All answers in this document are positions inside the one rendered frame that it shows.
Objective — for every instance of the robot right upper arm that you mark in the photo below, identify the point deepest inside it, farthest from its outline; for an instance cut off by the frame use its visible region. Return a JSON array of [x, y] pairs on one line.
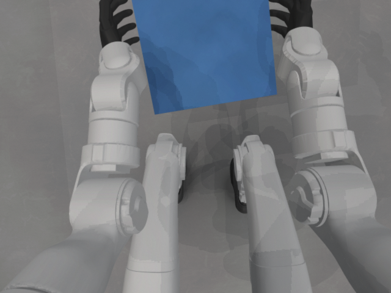
[[339, 203]]

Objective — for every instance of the robot right hand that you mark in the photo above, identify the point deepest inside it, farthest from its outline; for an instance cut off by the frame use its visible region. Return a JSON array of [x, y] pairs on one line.
[[300, 15]]

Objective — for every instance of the robot left upper arm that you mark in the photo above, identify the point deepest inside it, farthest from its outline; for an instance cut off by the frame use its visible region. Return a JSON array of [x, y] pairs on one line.
[[104, 214]]

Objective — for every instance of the carton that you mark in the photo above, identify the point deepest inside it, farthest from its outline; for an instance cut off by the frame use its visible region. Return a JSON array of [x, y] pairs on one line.
[[204, 52]]

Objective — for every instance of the robot left hand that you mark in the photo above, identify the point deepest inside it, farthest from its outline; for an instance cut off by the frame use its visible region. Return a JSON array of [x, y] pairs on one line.
[[108, 23]]

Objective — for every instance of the robot right forearm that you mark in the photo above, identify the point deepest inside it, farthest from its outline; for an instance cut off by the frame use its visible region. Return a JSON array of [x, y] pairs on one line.
[[315, 102]]

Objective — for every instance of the right robot thigh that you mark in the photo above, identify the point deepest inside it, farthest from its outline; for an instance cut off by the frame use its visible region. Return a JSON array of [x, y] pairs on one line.
[[276, 261]]

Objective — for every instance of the robot left forearm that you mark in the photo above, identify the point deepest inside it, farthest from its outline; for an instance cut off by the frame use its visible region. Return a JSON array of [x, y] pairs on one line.
[[113, 115]]

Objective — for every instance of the left robot foot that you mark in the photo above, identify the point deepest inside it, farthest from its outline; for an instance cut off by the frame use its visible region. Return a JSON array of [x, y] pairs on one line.
[[180, 194]]

